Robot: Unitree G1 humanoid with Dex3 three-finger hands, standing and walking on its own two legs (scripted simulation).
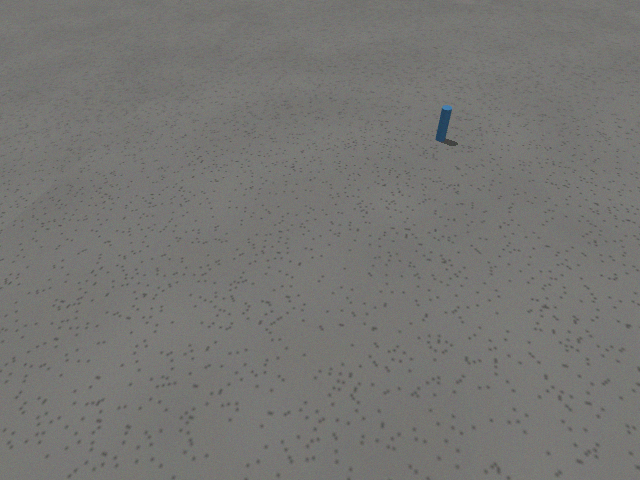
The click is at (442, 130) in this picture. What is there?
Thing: slim round
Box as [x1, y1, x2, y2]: [436, 105, 451, 141]
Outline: 448,105 442,106 436,134 436,139 439,141 444,140 451,111 451,107
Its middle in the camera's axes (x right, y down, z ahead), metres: +0.68 -0.62 +2.09
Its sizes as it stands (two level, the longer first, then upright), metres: 0.051 0.051 0.191
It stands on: the floor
